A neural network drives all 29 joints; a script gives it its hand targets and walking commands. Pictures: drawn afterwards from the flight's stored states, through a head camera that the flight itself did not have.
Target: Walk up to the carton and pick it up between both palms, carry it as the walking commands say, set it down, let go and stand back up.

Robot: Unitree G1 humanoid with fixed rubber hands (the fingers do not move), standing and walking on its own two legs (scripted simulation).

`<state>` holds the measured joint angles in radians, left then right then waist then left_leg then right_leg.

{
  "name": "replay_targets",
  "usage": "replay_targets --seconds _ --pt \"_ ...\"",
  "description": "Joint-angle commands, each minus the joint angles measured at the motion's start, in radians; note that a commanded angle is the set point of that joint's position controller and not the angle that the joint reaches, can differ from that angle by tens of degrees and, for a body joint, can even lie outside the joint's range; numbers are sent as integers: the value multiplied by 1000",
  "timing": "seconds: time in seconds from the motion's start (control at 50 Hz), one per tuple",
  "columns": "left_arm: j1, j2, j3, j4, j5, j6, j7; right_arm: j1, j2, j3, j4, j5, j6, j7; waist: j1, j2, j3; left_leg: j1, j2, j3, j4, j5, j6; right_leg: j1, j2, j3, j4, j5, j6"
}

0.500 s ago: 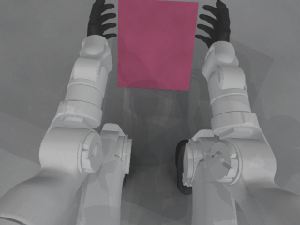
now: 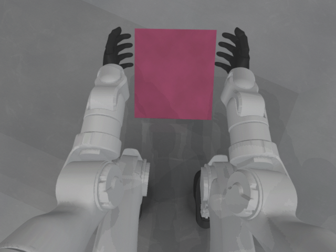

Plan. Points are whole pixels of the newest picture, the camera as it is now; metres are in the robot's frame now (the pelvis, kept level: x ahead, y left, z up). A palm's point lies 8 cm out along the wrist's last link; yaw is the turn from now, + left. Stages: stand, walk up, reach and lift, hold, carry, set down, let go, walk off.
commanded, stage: reach and lift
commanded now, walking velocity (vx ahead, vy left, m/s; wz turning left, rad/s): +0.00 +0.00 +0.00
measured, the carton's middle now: (174, 78) +0.51 +0.02 -0.19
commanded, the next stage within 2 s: none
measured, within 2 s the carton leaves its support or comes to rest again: neither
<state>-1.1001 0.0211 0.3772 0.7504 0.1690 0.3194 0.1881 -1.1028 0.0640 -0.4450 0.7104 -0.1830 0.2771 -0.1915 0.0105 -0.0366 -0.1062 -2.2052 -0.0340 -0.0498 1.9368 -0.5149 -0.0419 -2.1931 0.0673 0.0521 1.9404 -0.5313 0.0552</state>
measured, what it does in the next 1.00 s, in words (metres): rises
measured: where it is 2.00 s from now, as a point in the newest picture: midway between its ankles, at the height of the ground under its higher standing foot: (169, 205)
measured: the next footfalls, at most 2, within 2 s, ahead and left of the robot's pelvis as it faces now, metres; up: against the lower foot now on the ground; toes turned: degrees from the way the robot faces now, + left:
none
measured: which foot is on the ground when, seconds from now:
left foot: down 0.00-1.00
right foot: down 0.00-1.00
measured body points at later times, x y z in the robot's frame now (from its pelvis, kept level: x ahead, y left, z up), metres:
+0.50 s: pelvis +0.00 +0.00 +0.05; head +0.25 +0.01 +0.43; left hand +0.49 +0.15 -0.02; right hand +0.50 -0.11 -0.01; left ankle +0.11 +0.13 -0.40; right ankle +0.11 -0.13 -0.40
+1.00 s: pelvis +0.02 +0.00 +0.11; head +0.22 +0.01 +0.51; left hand +0.47 +0.15 +0.06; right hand +0.48 -0.11 +0.07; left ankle +0.11 +0.13 -0.40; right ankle +0.11 -0.13 -0.40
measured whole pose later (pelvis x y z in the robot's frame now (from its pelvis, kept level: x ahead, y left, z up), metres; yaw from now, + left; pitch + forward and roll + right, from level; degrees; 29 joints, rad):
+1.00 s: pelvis +0.02 +0.00 +0.11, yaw +0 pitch +39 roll +0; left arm -0.87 -0.08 0.42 0.71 0.24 0.35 0.19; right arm -0.89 0.15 -0.43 0.71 -0.23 0.30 -0.23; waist 0.01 -0.03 -0.25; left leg -1.79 -0.02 -0.05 1.61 -0.49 -0.04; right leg -1.78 0.06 0.06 1.61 -0.50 0.04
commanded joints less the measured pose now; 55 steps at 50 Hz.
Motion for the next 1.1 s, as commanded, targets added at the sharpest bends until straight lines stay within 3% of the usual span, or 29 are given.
replay_targets --seconds 0.0,0.54,1.08 --pt "-687 -1008 -490 -79 -140 -49 -352 -599 1003 520 53 124 11 322 26 42 -1130 665 -130 146 -189 242 10 572 134 -139 -192 210 -25" --pt "-593 -1084 -454 -51 -93 -15 -362 -512 1077 503 83 95 32 333 20 41 -1078 819 -137 130 -363 199 8 709 141 -122 -380 172 -26" --pt "-428 -1152 -486 -49 -88 -20 -364 -349 1148 539 91 91 21 338 14 47 -1001 1036 -137 95 -556 226 8 909 138 -90 -577 201 -27"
